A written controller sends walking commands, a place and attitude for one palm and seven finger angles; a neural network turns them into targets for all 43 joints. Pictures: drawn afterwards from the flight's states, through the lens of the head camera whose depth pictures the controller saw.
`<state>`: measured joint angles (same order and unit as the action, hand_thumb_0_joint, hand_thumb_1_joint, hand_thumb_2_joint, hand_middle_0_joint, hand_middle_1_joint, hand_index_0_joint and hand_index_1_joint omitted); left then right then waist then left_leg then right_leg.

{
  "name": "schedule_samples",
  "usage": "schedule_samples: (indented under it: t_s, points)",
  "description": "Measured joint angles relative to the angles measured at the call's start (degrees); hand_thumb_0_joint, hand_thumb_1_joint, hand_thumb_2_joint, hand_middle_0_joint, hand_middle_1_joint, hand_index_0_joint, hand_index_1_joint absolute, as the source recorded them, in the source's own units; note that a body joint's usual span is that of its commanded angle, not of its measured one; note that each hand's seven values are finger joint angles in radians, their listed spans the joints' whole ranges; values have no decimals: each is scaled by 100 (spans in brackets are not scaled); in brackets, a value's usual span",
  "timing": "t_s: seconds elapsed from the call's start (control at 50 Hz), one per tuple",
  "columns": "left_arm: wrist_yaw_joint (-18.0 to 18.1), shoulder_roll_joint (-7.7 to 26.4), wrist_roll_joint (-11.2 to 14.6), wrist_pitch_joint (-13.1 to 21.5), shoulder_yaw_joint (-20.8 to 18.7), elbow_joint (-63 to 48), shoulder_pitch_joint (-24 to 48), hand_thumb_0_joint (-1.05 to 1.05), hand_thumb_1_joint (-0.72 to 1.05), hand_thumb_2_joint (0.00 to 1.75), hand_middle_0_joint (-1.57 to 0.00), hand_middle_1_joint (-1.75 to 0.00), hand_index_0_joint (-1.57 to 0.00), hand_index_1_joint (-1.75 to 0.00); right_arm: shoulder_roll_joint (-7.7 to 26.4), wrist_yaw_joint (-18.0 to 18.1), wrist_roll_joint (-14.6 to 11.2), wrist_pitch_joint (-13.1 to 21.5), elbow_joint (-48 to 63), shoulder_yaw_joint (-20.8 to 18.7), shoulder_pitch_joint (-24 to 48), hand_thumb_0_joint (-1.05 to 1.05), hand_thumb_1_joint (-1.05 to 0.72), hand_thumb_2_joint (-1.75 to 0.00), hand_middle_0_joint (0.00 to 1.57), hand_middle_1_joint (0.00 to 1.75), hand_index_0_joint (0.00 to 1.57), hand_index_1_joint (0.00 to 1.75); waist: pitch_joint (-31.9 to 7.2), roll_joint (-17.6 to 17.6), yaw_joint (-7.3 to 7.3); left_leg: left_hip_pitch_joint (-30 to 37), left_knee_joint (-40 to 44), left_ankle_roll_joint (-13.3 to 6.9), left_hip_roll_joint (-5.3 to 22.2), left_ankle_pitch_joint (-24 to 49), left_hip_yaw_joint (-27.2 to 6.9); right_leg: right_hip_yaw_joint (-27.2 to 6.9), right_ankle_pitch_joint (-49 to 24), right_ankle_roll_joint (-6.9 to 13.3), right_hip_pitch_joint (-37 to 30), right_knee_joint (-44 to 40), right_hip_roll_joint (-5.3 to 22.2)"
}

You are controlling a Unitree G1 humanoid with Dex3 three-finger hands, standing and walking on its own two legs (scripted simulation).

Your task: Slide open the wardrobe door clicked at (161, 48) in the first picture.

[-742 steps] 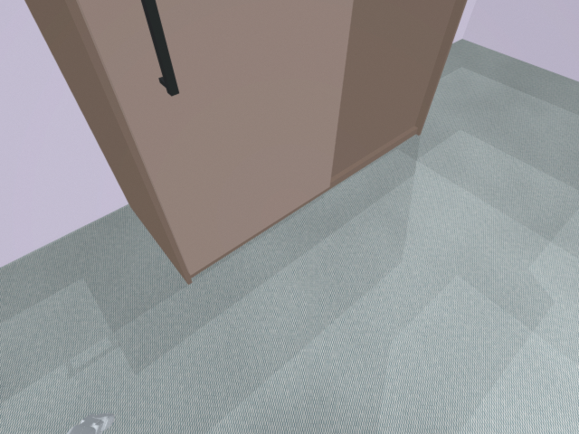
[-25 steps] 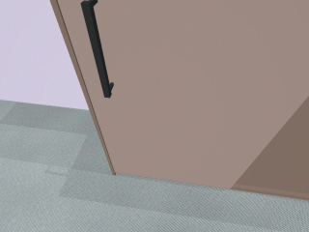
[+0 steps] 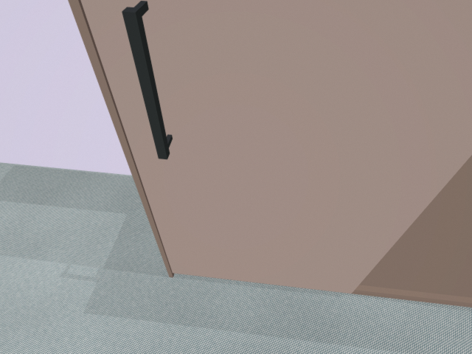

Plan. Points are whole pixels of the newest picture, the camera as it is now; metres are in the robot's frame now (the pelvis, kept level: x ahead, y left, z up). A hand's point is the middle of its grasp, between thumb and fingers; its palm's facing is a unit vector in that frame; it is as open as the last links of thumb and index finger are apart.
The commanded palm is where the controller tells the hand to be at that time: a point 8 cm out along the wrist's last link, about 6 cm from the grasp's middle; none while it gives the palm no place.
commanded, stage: shuffle to correct the standing spot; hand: left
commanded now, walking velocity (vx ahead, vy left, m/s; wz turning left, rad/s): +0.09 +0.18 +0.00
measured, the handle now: (154, 91) +0.52 +0.20 +0.18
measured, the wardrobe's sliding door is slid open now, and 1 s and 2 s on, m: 0.00 0.00 0.00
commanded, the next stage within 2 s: come to a stop and stand still in 0.26 s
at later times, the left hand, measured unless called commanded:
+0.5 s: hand out of the picture +0.03 +0.28 -0.21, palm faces +0.04 -0.98 -0.19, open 7.3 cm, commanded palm none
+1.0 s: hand out of the picture +0.09 +0.28 -0.17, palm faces -0.05 -0.97 -0.23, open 7.3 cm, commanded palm none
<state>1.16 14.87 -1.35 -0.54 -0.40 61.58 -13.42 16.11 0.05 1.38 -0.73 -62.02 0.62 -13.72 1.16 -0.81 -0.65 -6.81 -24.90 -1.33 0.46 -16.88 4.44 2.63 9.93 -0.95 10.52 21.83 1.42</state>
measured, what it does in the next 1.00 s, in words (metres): steps on the spot: left foot, then right foot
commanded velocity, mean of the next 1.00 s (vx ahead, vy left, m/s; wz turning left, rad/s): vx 0.01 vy -0.02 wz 0.00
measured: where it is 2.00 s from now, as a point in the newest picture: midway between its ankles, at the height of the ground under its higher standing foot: outside the picture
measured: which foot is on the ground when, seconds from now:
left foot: down 0.00-0.28, up 0.30-0.46, down 0.48-1.00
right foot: down 0.00-0.48, up 0.50-0.88, down 0.90-1.00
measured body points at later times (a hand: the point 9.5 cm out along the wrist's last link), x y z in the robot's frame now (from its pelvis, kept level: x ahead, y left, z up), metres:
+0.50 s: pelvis +0.03 +0.10 -0.03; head +0.04 +0.12 +0.42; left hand +0.03 +0.33 -0.19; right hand +0.04 -0.14 -0.17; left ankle +0.06 +0.23 -0.75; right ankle +0.03 -0.09 -0.74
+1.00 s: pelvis +0.01 +0.10 -0.01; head +0.03 +0.09 +0.44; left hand +0.10 +0.33 -0.15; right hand +0.01 -0.15 -0.17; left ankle +0.04 +0.22 -0.73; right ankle +0.02 -0.01 -0.74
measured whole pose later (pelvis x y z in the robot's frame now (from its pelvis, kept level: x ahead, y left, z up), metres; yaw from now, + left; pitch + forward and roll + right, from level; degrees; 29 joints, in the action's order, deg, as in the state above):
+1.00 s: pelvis +0.01 +0.10 -0.01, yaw -2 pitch -1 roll -1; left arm 1.1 10.1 -1.7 -1.5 -1.7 56.1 -11.3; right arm 11.4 1.6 1.3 -2.9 -61.1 -2.7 -15.0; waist 3.0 -1.8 2.1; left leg -19.6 -40.5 0.8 3.6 -23.2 2.4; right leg 3.7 14.0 1.6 13.4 28.5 -0.8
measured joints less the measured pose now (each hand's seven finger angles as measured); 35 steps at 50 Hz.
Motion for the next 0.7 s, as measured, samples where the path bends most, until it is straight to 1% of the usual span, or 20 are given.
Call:
schedule_samples:
  t_s: [0.08,0.1,0.14,0.2,0.24,0.26,0.28,0.32,0.36,0.38,0.4,0.42,0.46,0.48,0.5,0.54,0.56,0.6,0.66,0.7]
  points:
    - [40,-122,-1,-55,-38,-61,-159,0,90,90,-21,-30,-21,-30,-203,13,3,-30,49,-5,-293,1,-90,-90,20,30,20,30,40,103,21,-38,-166,-148,-131,-157,76,-89,203,-109,127,316,134]
    - [50,-145,-4,-78,-46,-77,-189,0,90,90,-21,-30,-21,-30,-261,18,2,-30,67,-4,-366,1,-90,-90,20,30,20,30,64,142,28,-29,-195,-197,-180,-190,102,-119,279,-98,170,444,180]
    - [78,-191,-15,-135,-47,-101,-228,0,90,90,-21,-30,-21,-30,-375,38,-3,-33,104,-2,-511,1,-90,-90,20,30,20,30,124,202,36,20,-241,-279,-278,-257,156,-122,522,25,273,796,285]
    - [122,-274,-22,-204,-39,-146,-277,0,90,90,-20,-30,-21,-30,-532,76,-1,-57,141,16,-685,1,-90,-90,20,30,20,30,210,220,25,131,-264,-383,-361,-347,290,34,1189,113,432,1376,332]
    - [130,-340,-15,-195,-48,-201,-285,0,90,90,-20,-30,-20,-30,-618,93,-7,-69,157,31,-789,1,-90,-89,20,30,20,30,263,184,51,147,-354,-422,-391,-428,331,200,1185,171,395,1339,304]
    - [132,-381,-14,-158,-54,-237,-282,0,90,90,-20,-30,-20,-30,-646,95,-20,-75,157,31,-847,1,-90,-89,20,30,20,30,280,133,76,97,-497,-431,-390,-507,306,218,800,177,337,1195,284]
    - [137,-429,-22,-99,-62,-269,-270,0,90,90,-20,-30,-20,-30,-668,92,-41,-94,136,18,-884,1,-90,-89,20,30,20,30,297,69,102,-36,-786,-384,-369,-572,259,268,595,100,308,1175,298]
    - [161,-515,-13,39,-84,-341,-277,0,90,90,-20,-30,-21,-30,-707,65,-33,-188,93,-37,-880,1,-90,-89,20,30,20,30,295,-7,123,-514,-1731,-112,-325,-905,131,396,657,-65,245,1144,367]
    - [199,-580,-28,97,-124,-409,-305,0,90,90,-20,-30,-21,-30,-718,17,-8,-302,121,-113,-781,1,-90,-89,20,30,20,30,286,-32,78,-1070,-2603,49,-201,-1062,-22,453,675,-148,204,1017,426]
    - [211,-593,-44,97,-146,-421,-323,0,90,90,-21,-30,-21,-30,-718,-17,-1,-332,167,-151,-710,1,-90,-89,20,30,20,30,283,-13,57,-1280,-2795,103,-102,-1056,-76,446,644,-188,196,958,464]
    - [213,-586,-62,81,-168,-422,-342,0,90,90,-21,-30,-21,-30,-720,-51,-4,-337,232,-186,-634,1,-90,-89,20,30,20,30,276,34,42,-1417,-2769,149,10,-1001,-110,416,613,-234,207,927,516]
    - [199,-564,-78,50,-190,-413,-361,0,90,90,-21,-30,-21,-30,-726,-75,-17,-311,308,-217,-558,1,-90,-89,20,30,20,30,268,104,33,-1469,-2546,193,120,-843,-125,364,599,-288,238,935,580]
    - [141,-506,-87,-48,-210,-383,-392,0,90,90,-21,-30,-21,-30,-712,-83,-36,-159,476,-255,-457,1,-90,-89,20,30,20,30,246,220,43,-1339,-1724,294,299,-300,-135,238,685,-371,363,1136,708]
    - [112,-511,-80,-110,-203,-380,-410,0,90,90,-21,-30,-21,-30,-655,-71,-33,-45,574,-271,-462,1,-90,-89,20,30,20,30,201,150,64,-1257,-1288,308,398,-225,-236,206,857,-346,491,1366,697]
    - [93,-489,-58,-176,-207,-344,-368,0,90,90,-21,-30,-21,-30,-649,-33,-14,48,584,-290,-410,1,-90,-89,20,30,20,30,204,165,100,-1332,-1372,270,353,-219,-229,82,1213,-306,613,1645,694]
    - [61,-384,-26,-245,-239,-284,-261,0,90,90,-21,-30,-21,-30,-717,30,32,131,521,-257,-279,1,-90,-89,20,30,20,30,245,288,102,-1309,-1445,135,238,-167,-117,-203,1673,-156,790,2128,558]
    - [53,-330,-22,-244,-254,-259,-212,0,90,90,-20,-30,-21,-30,-757,56,47,155,480,-225,-233,1,-90,-89,20,30,20,30,242,332,102,-1232,-1321,81,199,-92,-73,-245,1717,-112,856,2322,466]
    - [32,-253,-11,-208,-265,-231,-128,0,91,90,-20,-30,-20,-30,-810,128,68,177,402,-181,-179,1,-91,-89,20,30,20,30,202,358,114,-1051,-954,19,147,113,-35,-181,1693,-85,908,2492,292]
    - [-18,-218,0,-196,-252,-286,-43,0,91,90,-20,-30,-20,-30,-796,182,72,154,329,-155,-129,1,-92,-89,20,30,20,30,144,300,138,-824,-461,-30,139,349,-3,-1,1667,-105,877,2388,57]
    - [-55,-220,-7,-225,-249,-355,18,0,91,90,-20,-30,-20,-30,-773,210,76,140,318,-165,-94,1,-92,-89,20,30,20,30,138,244,170,-749,-267,-35,162,451,27,59,1669,-99,894,2387,-75]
